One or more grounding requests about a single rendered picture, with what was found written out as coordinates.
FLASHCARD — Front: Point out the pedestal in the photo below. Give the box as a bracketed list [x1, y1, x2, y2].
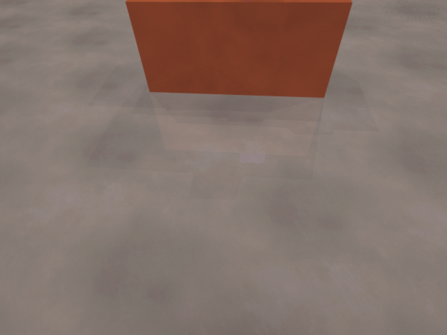
[126, 0, 352, 98]

